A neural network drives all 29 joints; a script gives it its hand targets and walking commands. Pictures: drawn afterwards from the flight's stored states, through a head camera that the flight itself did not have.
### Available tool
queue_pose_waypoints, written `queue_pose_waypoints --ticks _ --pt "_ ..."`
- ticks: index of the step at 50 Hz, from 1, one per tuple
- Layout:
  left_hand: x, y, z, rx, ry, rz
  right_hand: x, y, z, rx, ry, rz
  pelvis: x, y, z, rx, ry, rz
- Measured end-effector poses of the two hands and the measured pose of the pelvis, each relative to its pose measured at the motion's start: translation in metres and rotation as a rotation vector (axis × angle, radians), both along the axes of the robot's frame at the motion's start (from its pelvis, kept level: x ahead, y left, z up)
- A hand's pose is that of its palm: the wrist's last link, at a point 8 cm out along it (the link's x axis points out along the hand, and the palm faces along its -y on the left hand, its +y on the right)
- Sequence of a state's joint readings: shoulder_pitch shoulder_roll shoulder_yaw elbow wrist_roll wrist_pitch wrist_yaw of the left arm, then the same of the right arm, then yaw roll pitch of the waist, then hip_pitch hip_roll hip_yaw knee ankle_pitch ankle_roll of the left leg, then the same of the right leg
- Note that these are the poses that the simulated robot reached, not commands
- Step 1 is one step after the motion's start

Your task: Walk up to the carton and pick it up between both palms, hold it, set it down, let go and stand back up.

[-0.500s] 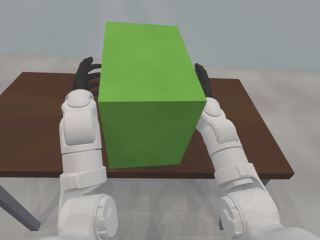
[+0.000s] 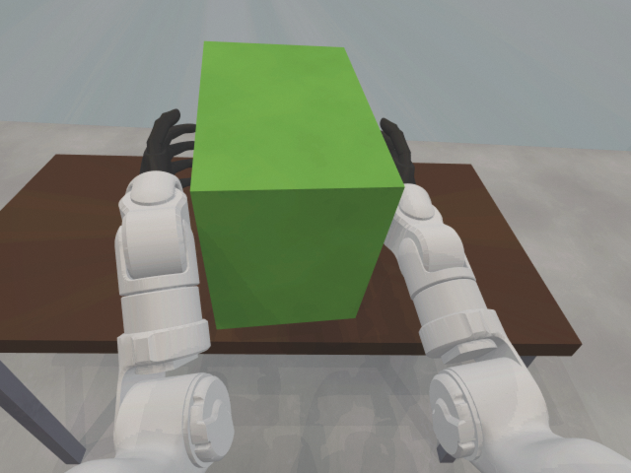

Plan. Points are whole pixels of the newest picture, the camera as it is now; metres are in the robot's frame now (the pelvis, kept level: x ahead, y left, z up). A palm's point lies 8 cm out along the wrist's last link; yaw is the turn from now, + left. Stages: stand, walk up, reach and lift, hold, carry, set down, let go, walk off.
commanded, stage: hold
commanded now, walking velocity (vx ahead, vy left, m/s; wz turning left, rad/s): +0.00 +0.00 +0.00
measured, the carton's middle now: (282, 184) +0.40 +0.01 +0.20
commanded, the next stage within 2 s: none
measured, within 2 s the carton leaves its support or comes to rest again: neither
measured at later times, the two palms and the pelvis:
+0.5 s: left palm (167, 181) +0.36 +0.14 +0.24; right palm (396, 191) +0.37 -0.13 +0.21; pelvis +0.00 -0.01 +0.00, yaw +0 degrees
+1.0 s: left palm (165, 183) +0.37 +0.14 +0.23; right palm (394, 189) +0.37 -0.13 +0.21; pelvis +0.01 +0.00 +0.00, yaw +0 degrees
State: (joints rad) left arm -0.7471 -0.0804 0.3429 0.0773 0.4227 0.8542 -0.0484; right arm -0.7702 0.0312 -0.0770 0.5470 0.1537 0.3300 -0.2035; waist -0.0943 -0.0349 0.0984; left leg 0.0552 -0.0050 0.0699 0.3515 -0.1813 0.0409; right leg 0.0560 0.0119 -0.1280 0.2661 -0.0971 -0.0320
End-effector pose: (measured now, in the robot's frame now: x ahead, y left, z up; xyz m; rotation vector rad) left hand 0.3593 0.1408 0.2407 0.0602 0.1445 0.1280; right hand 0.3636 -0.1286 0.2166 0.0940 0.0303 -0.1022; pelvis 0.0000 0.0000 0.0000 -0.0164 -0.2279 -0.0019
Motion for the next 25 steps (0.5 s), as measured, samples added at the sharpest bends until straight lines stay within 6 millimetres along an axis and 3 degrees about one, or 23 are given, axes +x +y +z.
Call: queue_pose_waypoints --ticks 25 --pt "0.005 -0.004 -0.004 0.016 0.017 -0.002 0.004 -0.004 -0.011 0.003 0.016 -0.004 -0.003 -0.006 0.000 0.005 0.010 0.002"
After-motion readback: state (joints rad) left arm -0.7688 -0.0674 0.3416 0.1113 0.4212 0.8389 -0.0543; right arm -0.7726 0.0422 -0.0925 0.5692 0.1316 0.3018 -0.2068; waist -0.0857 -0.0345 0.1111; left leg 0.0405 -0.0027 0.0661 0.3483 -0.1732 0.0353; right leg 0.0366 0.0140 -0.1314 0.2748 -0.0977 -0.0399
